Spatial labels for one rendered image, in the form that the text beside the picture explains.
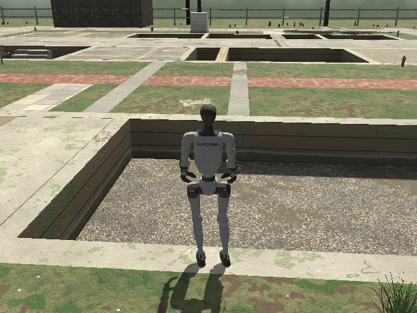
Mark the left robot upper arm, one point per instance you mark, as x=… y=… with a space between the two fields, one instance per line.
x=185 y=148

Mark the right robot forearm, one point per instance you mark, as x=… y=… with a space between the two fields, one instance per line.
x=233 y=171

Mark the left robot forearm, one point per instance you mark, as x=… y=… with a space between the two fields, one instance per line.
x=183 y=170

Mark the right robot upper arm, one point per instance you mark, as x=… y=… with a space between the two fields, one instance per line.
x=228 y=138

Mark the humanoid robot head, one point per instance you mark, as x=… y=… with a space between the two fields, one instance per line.
x=208 y=115

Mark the robot right hand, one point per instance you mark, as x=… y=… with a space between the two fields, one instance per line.
x=228 y=175

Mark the robot left thigh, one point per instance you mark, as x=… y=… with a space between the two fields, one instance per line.
x=193 y=192

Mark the robot left hand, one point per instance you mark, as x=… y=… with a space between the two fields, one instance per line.
x=183 y=177

